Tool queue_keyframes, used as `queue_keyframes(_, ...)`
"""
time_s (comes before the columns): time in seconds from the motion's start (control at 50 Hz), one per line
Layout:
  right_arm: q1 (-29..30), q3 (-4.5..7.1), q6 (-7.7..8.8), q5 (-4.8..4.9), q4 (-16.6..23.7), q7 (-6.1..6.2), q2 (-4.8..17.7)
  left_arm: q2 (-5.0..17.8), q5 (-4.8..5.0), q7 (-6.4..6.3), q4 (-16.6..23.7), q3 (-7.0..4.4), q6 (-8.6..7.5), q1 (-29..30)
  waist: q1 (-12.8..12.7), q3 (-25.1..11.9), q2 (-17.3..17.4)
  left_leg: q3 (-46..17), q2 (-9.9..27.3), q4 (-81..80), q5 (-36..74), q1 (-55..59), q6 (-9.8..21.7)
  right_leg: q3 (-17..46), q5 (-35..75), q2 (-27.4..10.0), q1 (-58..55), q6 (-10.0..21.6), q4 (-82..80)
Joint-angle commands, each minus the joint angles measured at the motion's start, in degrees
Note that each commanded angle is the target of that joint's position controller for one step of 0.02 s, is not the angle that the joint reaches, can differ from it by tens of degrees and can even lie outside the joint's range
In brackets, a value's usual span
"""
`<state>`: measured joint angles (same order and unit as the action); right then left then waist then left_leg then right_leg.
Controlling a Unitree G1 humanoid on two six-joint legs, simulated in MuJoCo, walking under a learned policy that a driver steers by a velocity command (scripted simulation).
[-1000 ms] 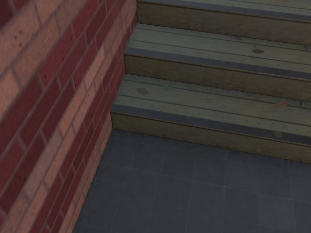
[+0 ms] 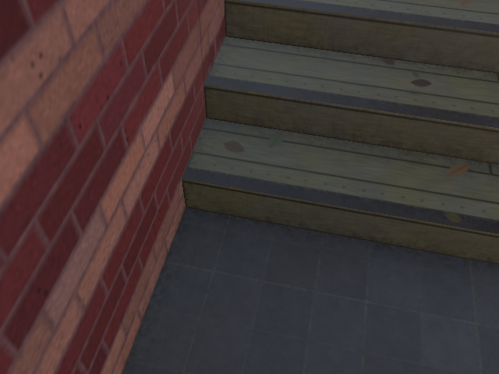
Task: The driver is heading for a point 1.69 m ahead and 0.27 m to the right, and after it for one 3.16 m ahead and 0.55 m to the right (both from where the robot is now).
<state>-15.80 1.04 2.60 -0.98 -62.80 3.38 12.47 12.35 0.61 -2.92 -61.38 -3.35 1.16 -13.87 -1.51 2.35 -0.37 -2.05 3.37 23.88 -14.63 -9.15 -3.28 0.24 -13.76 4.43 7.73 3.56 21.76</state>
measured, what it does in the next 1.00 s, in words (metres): walks ahead: left foot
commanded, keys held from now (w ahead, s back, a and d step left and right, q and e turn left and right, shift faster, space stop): no key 0.12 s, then w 0.58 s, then w+e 0.30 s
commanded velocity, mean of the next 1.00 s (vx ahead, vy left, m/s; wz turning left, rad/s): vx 0.32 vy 0.00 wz -0.08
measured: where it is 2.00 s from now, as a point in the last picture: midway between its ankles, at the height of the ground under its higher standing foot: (332, 256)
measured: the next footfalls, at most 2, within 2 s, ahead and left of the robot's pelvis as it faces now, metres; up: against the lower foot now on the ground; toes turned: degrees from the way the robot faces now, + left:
left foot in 0.48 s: +0.12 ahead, +0.15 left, +0.00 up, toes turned +3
right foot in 1.02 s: +0.49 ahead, -0.13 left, +0.00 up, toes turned -9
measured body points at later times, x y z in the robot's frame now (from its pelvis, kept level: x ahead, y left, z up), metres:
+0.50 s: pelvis +0.06 +0.04 -0.02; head +0.07 +0.08 +0.43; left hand +0.04 +0.30 -0.18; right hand +0.12 -0.24 -0.13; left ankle +0.08 +0.14 -0.75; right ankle -0.02 -0.08 -0.74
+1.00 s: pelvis +0.32 +0.00 -0.03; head +0.36 +0.02 +0.42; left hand +0.56 +0.18 -0.15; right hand +0.15 -0.24 -0.14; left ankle +0.08 +0.14 -0.74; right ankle +0.46 -0.13 -0.73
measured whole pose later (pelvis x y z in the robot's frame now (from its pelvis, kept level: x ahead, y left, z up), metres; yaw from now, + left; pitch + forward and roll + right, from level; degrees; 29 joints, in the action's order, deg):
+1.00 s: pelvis +0.32 +0.00 -0.03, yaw -6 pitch +2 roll -3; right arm -30.9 2.9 4.8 1.1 -63.4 3.0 12.6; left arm 11.3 2.0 2.6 -46.9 -2.4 -1.5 2.2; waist 4.8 2.7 -0.9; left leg 9.9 7.2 16.0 -28.7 13.6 -3.7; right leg -5.0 -4.4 1.0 35.0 6.3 37.0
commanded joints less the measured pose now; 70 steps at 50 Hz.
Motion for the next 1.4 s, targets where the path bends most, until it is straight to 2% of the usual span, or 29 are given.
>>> queue_keyframes(0.02, -3.89, 1.11, -0.01, 0.12, 0.61, 0.67, 6.68, 5.49, -0.08, 0.00, 1.55, -0.93, -0.21, -2.62, -0.08, 0.46, 1.04, 0.30, -0.17, -2.88, 7.51, -2.99, 0.28, 4.39, 13.67, -4.19, -1.02, 0.11, -3.02)
queue_keyframes(0.12, -4.10, 1.21, -0.04, 0.11, 0.53, 0.86, 6.68, 5.33, -0.12, 0.07, 1.88, -0.87, -0.30, -2.70, -0.02, 0.71, 0.85, 0.43, -0.08, -2.64, 6.45, -3.34, 0.05, 4.74, 12.44, -4.23, -0.36, 0.30, -3.30)
queue_keyframes(0.18, -5.27, 1.12, -0.72, 0.56, -0.44, 1.34, 5.24, 6.19, 0.23, 0.40, 2.26, -1.27, -0.21, -4.37, -0.70, 0.81, -2.09, 4.79, -3.17, 4.73, -10.70, -6.10, 1.31, 7.85, -16.02, -5.09, 1.93, 3.65, -5.93)
queue_keyframes(0.22, -1.20, 0.96, -0.14, 0.54, 1.83, 1.40, 4.74, 8.49, 0.81, 0.53, 3.10, -2.06, -1.07, -6.69, -2.61, 5.18, -7.01, 6.25, -3.45, 15.22, -15.08, -15.24, 2.16, 19.90, -34.37, -12.95, 3.71, 8.24, -12.28)
queue_keyframes(0.28, 3.13, 2.19, 2.23, 1.23, 4.79, 0.25, 7.29, 10.48, 0.81, -0.16, 3.98, -2.64, -4.33, -7.91, -3.40, 6.47, -6.80, -1.28, 2.88, 35.72, -15.99, -30.03, 3.41, 31.68, -25.61, -21.14, -2.05, 13.75, -14.89)
queue_keyframes(0.34, 2.52, 2.73, 4.12, 1.40, 4.66, -1.28, 6.95, 8.12, 1.30, -0.31, 4.92, -1.99, -5.54, -6.85, -1.67, 4.40, -2.65, -0.43, 4.51, 31.78, -11.27, -29.69, 3.10, 23.28, -14.40, -18.07, -3.87, 11.82, -14.67)
queue_keyframes(0.42, -0.68, 1.61, 3.16, 1.69, 4.09, -1.83, 4.69, 9.90, 1.32, 0.43, 5.53, -2.27, -4.86, -5.77, 1.44, 3.70, -4.51, 5.57, 0.43, 17.52, -7.80, -10.22, 1.73, 12.47, -11.28, -12.09, 9.79, 9.58, -11.58)
queue_keyframes(0.46, -9.26, 2.20, 2.25, 1.62, 1.05, -1.58, 5.92, 8.97, 2.28, 0.48, 5.38, -1.90, -4.91, -4.76, 6.58, 2.89, -1.97, 9.77, -3.50, 9.91, -3.65, 2.47, 1.23, 11.19, -10.43, -9.59, 16.62, 8.01, -3.33)
queue_keyframes(0.48, -14.93, 2.99, 1.69, 1.67, -0.31, -1.73, 7.33, 7.45, 1.81, 1.02, 5.55, -1.35, -5.35, -3.38, 9.83, 0.97, 0.24, 7.75, -2.96, 6.80, -3.33, 8.28, 2.58, 8.36, -1.78, -6.75, 18.37, 6.24, 7.37)
queue_keyframes(0.5, -22.90, 4.09, 1.91, 0.18, -1.07, -1.53, 13.12, 3.94, 1.16, 1.43, 7.38, -0.27, -5.88, -0.62, 11.75, -3.37, 13.66, -13.83, 11.12, -3.23, -5.44, 13.81, 7.79, 2.33, -2.62, -0.81, 23.67, 2.32, 31.60)
queue_keyframes(0.52, -26.28, 5.13, 2.99, -1.06, -2.68, -1.74, 17.94, 1.07, 1.60, 1.44, 7.10, 0.00, -6.64, -5.62, 8.40, -4.64, 20.99, -41.26, 22.01, -12.57, -13.27, 14.01, 16.43, 10.27, -18.33, 4.40, 32.80, 1.59, 47.79)
queue_keyframes(0.54, -21.62, 4.61, 4.13, 0.17, -1.97, -1.89, 16.00, 3.83, 3.43, 1.78, 6.33, -0.41, -7.55, -7.96, 5.30, -0.53, 14.58, -44.75, 25.46, -13.85, -24.61, 11.12, 19.35, 14.84, -16.03, 1.49, 39.30, 2.67, 56.76)
queue_keyframes(0.58, -10.23, 2.93, 5.12, 1.28, 0.76, -2.14, 9.89, 6.26, 2.65, 2.34, 7.50, -0.79, -7.30, -1.90, 2.62, 5.84, 5.78, -27.24, 18.92, -12.82, -15.14, 6.63, 14.88, 13.19, -0.85, -2.41, 44.12, 3.32, 54.48)
queue_keyframes(0.64, -10.94, 2.16, 4.08, 1.14, -0.54, -1.64, 7.41, 4.97, 1.44, 1.99, 6.70, -1.29, -4.47, 0.37, 1.67, 3.61, 4.57, -10.84, 11.82, -11.81, 8.24, 4.45, 8.76, 8.16, 10.19, -5.75, 35.78, -0.43, 41.72)
queue_keyframes(0.72, -17.62, 2.43, 3.50, 0.97, -2.65, -0.20, 8.56, 1.27, 1.43, 2.48, 9.60, -0.14, -3.30, 8.75, 3.90, 3.22, 6.44, -3.51, 11.77, -12.11, 26.24, 7.86, 8.71, 5.52, 15.62, -7.07, 40.02, -2.94, 36.35)
queue_keyframes(0.92, -17.14, 2.85, 2.63, 1.18, 0.01, 0.23, 9.45, 0.90, 2.07, 5.16, 17.47, 1.02, -3.22, 23.37, 6.63, 10.00, 8.55, 9.46, 13.27, -16.44, 23.34, 10.42, 7.79, -3.52, 17.20, -5.92, 32.59, 0.08, 16.37)
queue_keyframes(0.98, -16.37, 4.50, 2.59, 2.70, 1.11, -0.35, 14.22, 3.75, 1.11, 5.69, 19.32, -0.67, -3.51, 18.29, 1.02, 4.33, 14.20, 12.58, 14.53, -1.07, 63.25, 13.23, 7.67, -9.27, 3.10, -0.36, 19.40, 4.25, 17.46)
queue_keyframes(1.02, -12.49, 5.03, 3.57, 3.57, 3.66, -0.23, 15.55, 9.35, 0.53, 5.37, 14.80, -3.96, -2.37, -1.26, -9.84, -5.76, 11.36, 12.34, 12.72, 23.95, 69.22, 1.48, 5.83, -6.60, 9.07, 2.14, -8.48, 9.02, 9.33)
queue_keyframes(1.04, -12.41, 3.32, 5.19, -0.42, 6.34, -0.80, 9.68, 14.20, 1.05, 4.04, 10.90, -4.86, -2.17, -10.21, -9.11, -12.60, -2.83, 9.30, 6.73, 44.59, 11.50, -19.77, 4.05, 11.77, 20.64, -9.19, -29.73, 12.15, 10.54)
queue_keyframes(1.06, -18.90, 1.44, 7.64, 1.12, 8.49, -2.19, 5.54, 18.55, -0.96, 4.20, 13.00, -5.21, -3.07, -10.06, -3.04, -26.69, -15.59, -0.37, -2.27, 64.48, -21.34, -35.02, 2.65, 44.50, 15.73, -23.93, -42.10, 25.25, 3.32)
queue_keyframes(1.08, -8.07, 2.55, 9.44, 1.98, 9.26, -3.11, 10.35, 13.43, -1.70, 3.60, 13.53, -4.10, -4.07, -12.36, -7.74, -25.55, -10.17, -6.84, 0.19, 69.40, -16.97, -38.73, 4.77, 41.85, 20.29, -22.28, -37.61, 21.94, -1.33)
queue_keyframes(1.1, -2.15, 2.42, 9.43, 1.96, 11.86, -2.67, 10.84, 11.46, -0.68, 3.37, 13.64, -3.57, -4.89, -9.68, -7.14, -18.49, -7.05, -4.79, 0.93, 66.56, -12.52, -40.56, 4.69, 32.76, 21.54, -19.78, -29.53, 18.64, -3.34)
queue_keyframes(1.12, -1.16, 2.19, 8.88, 0.99, 12.55, -2.33, 9.61, 9.26, 0.02, 4.16, 15.66, -2.61, -6.38, -3.15, -2.36, -14.81, 5.58, -4.57, 3.39, 61.48, -9.12, -35.66, 3.76, 27.75, 21.44, -16.97, -18.56, 15.40, -4.60)
queue_keyframes(1.14, -2.74, 2.60, 7.96, 1.53, 11.64, -1.96, 8.89, 7.91, 0.93, 4.39, 16.26, -2.36, -6.81, 1.40, 1.39, -11.42, 7.59, -4.84, 5.24, 55.84, -7.52, -30.39, 3.36, 23.92, 20.58, -15.74, -9.03, 14.24, -6.40)
queue_keyframes(1.18, -5.38, 3.02, 5.62, 1.83, 11.31, -1.92, 7.19, 5.98, 1.31, 4.59, 17.58, -1.44, -7.33, 3.84, 3.96, -6.03, 0.22, -4.25, 6.34, 49.08, -7.87, -25.43, 2.37, 20.61, 20.33, -14.24, 1.32, 14.31, -9.62)
queue_keyframes(1.26, 7.11, 2.97, 5.50, -0.79, 16.68, -2.19, 6.61, 10.45, 1.88, 3.41, 17.31, -2.53, -8.34, 0.96, 2.15, 1.40, -3.09, 2.49, -0.16, 22.71, 7.31, -15.79, -0.01, 10.22, 26.92, -6.57, 16.22, 11.77, -10.50)
queue_keyframes(1.3, 13.47, 2.07, 5.95, -0.15, 19.71, -2.15, 4.76, 12.04, 1.59, 3.63, 16.62, -3.05, -8.13, -3.20, -0.82, 1.71, -3.75, 3.22, -2.77, 12.64, 16.76, -13.98, 0.35, 11.85, 18.90, -6.60, 14.17, 10.32, -9.96)
queue_keyframes(1.38, 11.01, 3.12, 5.62, 2.16, 19.64, -1.62, 8.52, 8.88, 1.31, 3.65, 17.31, -2.85, -6.74, -7.32, -0.75, -0.43, -10.05, 0.61, -2.43, 8.31, 16.59, -12.12, 0.70, 18.44, 13.60, -10.58, 2.30, 8.15, -5.88)
queue_keyframes(1.4, 11.56, 3.51, 5.77, 1.60, 19.80, -1.49, 10.15, 8.70, 1.37, 3.29, 17.82, -2.94, -6.37, -7.54, -0.64, -0.47, -10.37, 0.75, -2.67, 7.36, 14.84, -11.95, 1.21, 19.19, 15.47, -11.09, -0.09, 7.33, -4.53)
